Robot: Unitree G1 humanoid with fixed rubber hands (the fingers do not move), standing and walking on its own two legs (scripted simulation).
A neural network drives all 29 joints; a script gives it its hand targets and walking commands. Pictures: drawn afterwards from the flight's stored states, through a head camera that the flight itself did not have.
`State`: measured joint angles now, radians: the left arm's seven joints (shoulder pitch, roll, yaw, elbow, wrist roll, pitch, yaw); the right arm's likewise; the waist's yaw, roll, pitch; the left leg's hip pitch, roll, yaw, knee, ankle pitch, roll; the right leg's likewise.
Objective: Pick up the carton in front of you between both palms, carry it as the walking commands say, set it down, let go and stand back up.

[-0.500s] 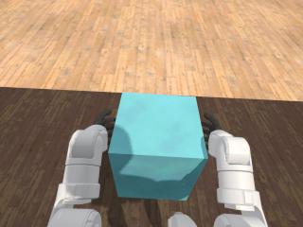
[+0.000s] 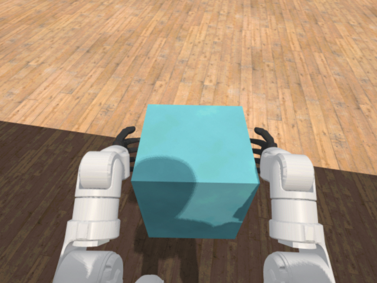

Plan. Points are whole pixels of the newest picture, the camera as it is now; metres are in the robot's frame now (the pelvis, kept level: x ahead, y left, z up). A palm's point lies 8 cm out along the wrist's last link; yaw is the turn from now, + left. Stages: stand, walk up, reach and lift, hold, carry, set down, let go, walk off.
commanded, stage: carry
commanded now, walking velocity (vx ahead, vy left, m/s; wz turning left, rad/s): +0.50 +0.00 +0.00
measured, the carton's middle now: (193, 174) +0.36 +0.02 +0.02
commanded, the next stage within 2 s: none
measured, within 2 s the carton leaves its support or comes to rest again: neither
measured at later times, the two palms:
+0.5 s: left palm (156, 87) +0.67 +0.16 +0.03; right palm (251, 97) +0.65 -0.14 +0.04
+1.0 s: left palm (174, 44) +0.98 +0.14 +0.03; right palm (247, 47) +0.99 -0.16 +0.03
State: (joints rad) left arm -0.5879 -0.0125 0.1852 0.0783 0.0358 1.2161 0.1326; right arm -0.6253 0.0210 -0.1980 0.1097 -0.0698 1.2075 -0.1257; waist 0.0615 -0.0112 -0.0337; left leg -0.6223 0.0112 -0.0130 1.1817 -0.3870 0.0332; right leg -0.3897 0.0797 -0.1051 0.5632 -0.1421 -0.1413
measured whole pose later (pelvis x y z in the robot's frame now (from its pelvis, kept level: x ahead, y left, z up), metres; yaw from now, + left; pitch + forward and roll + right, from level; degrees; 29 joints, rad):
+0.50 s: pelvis +0.32 +0.04 -0.04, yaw -3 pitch +4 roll -1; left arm -0.57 -0.02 0.16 0.19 0.06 1.16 0.12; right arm -0.55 0.03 -0.19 0.17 -0.08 1.14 -0.12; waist -0.03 0.00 -0.04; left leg -0.44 -0.07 0.11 0.59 -0.12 0.15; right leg -0.51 0.03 0.00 1.28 -0.44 -0.04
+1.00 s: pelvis +0.64 -0.01 -0.09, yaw -1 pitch +4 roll +1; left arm -0.62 -0.03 0.19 0.10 0.07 1.21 0.13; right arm -0.65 -0.02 -0.19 0.16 -0.03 1.18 -0.13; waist 0.03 0.00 -0.06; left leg -0.45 -0.05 0.02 1.32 -0.49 0.06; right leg -0.48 0.07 -0.11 0.61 -0.09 -0.13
